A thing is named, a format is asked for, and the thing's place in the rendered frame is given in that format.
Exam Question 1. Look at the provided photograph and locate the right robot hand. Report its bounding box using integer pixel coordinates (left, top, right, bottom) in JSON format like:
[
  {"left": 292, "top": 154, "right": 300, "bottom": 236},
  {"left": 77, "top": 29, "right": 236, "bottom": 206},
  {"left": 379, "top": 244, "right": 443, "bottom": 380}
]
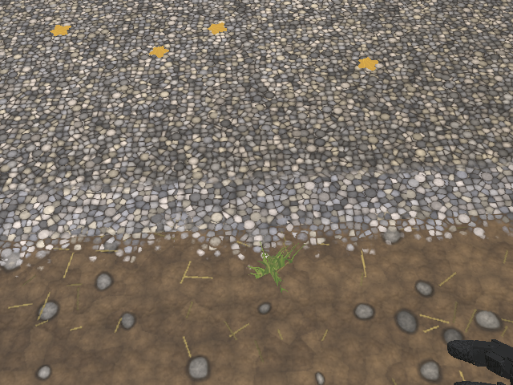
[{"left": 447, "top": 339, "right": 513, "bottom": 385}]

